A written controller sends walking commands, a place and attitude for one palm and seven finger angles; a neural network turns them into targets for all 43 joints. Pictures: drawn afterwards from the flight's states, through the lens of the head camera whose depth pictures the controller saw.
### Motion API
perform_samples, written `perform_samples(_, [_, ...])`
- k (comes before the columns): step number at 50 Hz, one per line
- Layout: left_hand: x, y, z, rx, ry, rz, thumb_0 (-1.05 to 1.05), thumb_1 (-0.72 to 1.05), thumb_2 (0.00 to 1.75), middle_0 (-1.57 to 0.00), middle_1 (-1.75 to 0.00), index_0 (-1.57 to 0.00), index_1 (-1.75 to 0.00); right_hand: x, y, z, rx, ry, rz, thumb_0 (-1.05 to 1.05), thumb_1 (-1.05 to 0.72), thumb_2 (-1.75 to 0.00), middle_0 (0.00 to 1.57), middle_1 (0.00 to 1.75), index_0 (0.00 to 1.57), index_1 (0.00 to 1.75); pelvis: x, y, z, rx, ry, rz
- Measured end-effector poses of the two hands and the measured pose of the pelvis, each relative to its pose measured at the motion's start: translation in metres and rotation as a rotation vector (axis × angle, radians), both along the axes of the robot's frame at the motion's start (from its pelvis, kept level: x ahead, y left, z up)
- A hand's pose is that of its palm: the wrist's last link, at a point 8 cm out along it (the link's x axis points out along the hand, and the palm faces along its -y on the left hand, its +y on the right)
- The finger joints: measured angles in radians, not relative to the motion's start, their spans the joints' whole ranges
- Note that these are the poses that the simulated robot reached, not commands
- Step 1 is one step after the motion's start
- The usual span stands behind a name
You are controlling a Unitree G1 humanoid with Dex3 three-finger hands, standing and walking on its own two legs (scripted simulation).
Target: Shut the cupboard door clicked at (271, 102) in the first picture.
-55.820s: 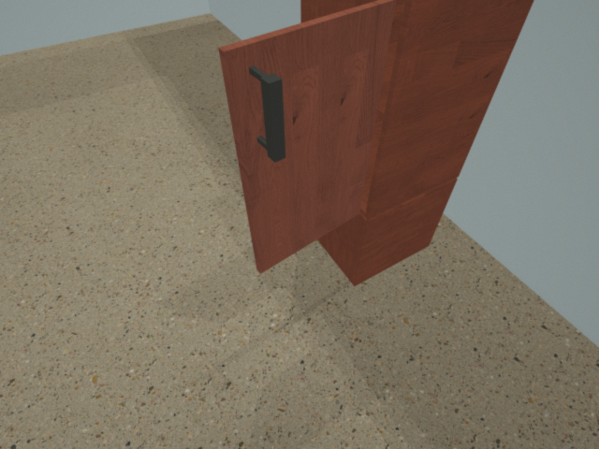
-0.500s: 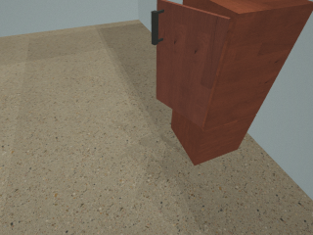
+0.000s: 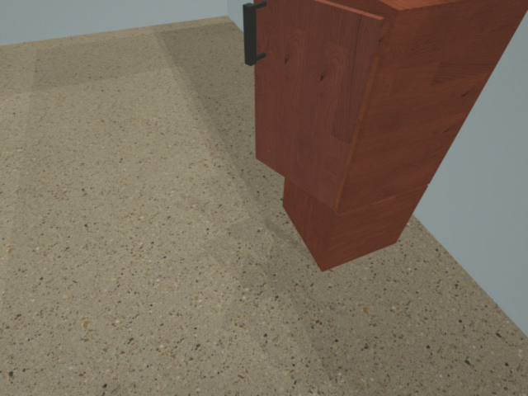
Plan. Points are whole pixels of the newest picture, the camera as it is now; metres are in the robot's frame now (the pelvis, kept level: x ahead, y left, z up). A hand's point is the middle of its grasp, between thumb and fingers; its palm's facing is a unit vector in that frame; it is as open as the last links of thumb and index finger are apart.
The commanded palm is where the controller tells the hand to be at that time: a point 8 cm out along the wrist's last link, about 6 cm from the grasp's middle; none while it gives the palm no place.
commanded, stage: look to check the result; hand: left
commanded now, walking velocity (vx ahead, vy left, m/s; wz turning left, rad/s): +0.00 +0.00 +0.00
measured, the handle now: (256, 33) +0.95 +0.06 +0.13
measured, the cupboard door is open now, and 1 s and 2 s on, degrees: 23 23 23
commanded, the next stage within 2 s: walk to a spot facing it in 0.30 s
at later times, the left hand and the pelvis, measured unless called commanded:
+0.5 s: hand out of the picture +0.00 +0.15 -0.18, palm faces +0.05 -0.98 -0.18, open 7.4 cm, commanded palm none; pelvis +0.02 -0.01 +0.00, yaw +0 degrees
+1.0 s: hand out of the picture +0.03 +0.25 -0.18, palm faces +0.29 -0.92 -0.25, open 7.4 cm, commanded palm none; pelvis +0.01 +0.02 -0.01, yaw +16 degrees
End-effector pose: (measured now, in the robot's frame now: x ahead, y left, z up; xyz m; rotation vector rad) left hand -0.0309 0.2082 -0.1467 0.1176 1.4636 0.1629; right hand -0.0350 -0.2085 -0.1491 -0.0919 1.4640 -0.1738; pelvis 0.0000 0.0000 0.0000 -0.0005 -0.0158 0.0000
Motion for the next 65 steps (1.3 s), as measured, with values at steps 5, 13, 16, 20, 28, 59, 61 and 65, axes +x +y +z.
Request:
perform_samples(5, [0.007, 0.0, 0.001, 0.008, -0.004, -0.003, 0.0, 0.91, 0.9, -0.2, -0.3, -0.2, -0.29, 0.009, -0.003, 0.0, 0.0, -0.01, 0.003, 0.0, -0.91, -0.9, 0.2, 0.3, 0.2, 0.3, 0.005, -0.002, 0.0, 0.001, 0.0, -0.002])
perform_samples(13, [0.019, -0.003, 0.0, 0.005, -0.019, -0.004, 0.0, 0.91, 0.9, -0.2, -0.3, -0.2, -0.29, 0.029, -0.009, 0.001, -0.01, -0.04, 0.015, 0.0, -0.91, -0.9, 0.2, 0.3, 0.2, 0.3, 0.012, -0.005, 0.0, 0.002, 0.001, -0.002])
perform_samples(16, [0.022, -0.005, 0.0, 0.002, -0.022, -0.004, 0.0, 0.9, 0.9, -0.2, -0.3, -0.2, -0.29, 0.036, -0.011, 0.001, -0.015, -0.05, 0.019, 0.0, -0.91, -0.9, 0.2, 0.3, 0.2, 0.3, 0.015, -0.006, 0.0, 0.003, 0.001, -0.002])
perform_samples(20, [0.026, -0.006, 0.0, -0.001, -0.024, -0.003, 0.0, 0.9, 0.9, -0.2, -0.3, -0.2, -0.29, 0.044, -0.015, 0.002, -0.023, -0.06, 0.024, 0.0, -0.91, -0.9, 0.2, 0.3, 0.2, 0.3, 0.018, -0.007, 0.001, 0.004, 0.001, -0.002])
perform_samples(28, [0.031, -0.004, -0.002, 0.01, -0.035, 0.024, 0.0, 0.9, 0.9, -0.2, -0.3, -0.2, -0.29, 0.052, -0.019, 0.0, -0.026, -0.056, 0.044, 0.0, -0.91, -0.9, 0.2, 0.3, 0.2, 0.3, 0.021, -0.009, -0.002, 0.005, 0.004, 0.026])
perform_samples(59, [0.06, 0.075, 0.02, 0.168, -0.282, 0.285, 0.0, 0.91, 0.9, -0.2, -0.3, -0.2, -0.29, 0.191, -0.015, 0.015, -0.08, -0.168, 0.443, 0.0, -0.9, -0.9, 0.2, 0.3, 0.2, 0.3, 0.019, -0.003, -0.004, -0.046, 0.066, 0.403])
perform_samples(61, [0.058, 0.065, 0.022, 0.181, -0.291, 0.306, 0.0, 0.91, 0.9, -0.2, -0.3, -0.2, -0.29, 0.203, -0.022, 0.009, -0.07, -0.169, 0.463, 0.0, -0.9, -0.9, 0.2, 0.3, 0.2, 0.3, 0.023, -0.012, -0.006, -0.039, 0.069, 0.431])
perform_samples(65, [0.041, 0.041, 0.021, 0.21, -0.268, 0.354, 0.0, 0.9, 0.9, -0.2, -0.3, -0.2, -0.29, 0.229, -0.033, -0.004, -0.05, -0.173, 0.495, 0.0, -0.9, -0.9, 0.2, 0.3, 0.2, 0.3, 0.03, -0.028, -0.013, -0.013, 0.072, 0.477])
